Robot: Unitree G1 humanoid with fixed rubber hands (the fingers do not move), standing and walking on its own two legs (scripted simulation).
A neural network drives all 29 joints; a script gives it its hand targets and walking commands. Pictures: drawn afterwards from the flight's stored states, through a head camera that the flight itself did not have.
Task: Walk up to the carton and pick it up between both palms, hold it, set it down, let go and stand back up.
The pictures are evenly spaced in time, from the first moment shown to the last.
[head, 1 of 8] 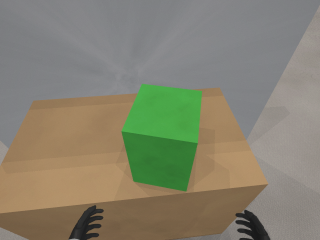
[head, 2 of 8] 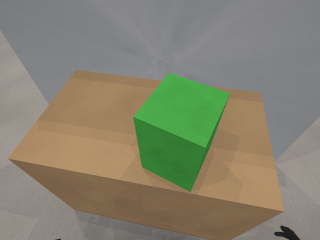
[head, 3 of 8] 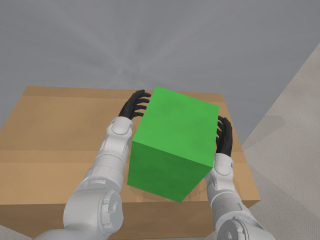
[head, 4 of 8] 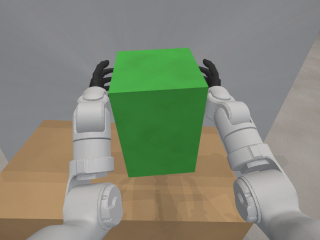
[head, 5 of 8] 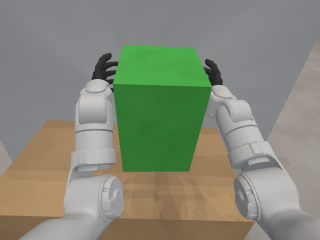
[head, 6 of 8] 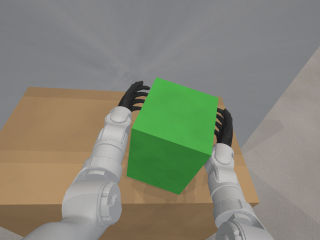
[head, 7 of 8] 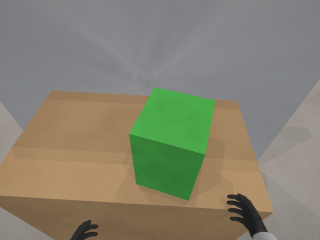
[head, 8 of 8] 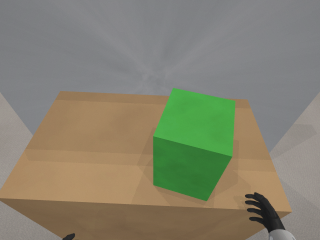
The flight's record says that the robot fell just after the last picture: no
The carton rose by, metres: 0.22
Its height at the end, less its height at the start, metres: +0.00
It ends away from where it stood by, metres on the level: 0.01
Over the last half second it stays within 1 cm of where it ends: yes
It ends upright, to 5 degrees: yes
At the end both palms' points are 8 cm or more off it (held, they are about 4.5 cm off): yes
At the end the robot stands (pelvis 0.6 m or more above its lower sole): yes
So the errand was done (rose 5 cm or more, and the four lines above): yes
